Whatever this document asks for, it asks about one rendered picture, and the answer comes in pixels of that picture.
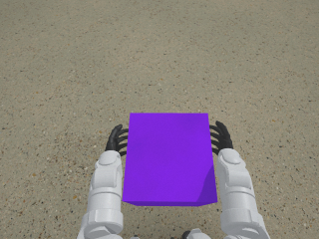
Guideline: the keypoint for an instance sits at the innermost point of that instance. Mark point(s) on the left robot forearm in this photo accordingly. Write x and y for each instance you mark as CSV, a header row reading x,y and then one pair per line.
x,y
103,216

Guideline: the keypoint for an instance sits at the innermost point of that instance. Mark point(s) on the robot left hand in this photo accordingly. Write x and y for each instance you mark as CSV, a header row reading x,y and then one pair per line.
x,y
114,139

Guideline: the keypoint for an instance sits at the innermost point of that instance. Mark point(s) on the right robot forearm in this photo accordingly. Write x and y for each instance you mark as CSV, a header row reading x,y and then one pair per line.
x,y
238,203

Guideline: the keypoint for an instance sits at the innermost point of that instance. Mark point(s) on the right robot shin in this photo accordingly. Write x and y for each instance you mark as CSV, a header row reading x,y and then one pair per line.
x,y
193,231

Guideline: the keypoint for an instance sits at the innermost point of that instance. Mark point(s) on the robot right hand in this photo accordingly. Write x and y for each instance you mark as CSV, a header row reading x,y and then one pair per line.
x,y
224,140

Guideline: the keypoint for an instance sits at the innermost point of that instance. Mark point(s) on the carton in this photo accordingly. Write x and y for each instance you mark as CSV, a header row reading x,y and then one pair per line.
x,y
169,160

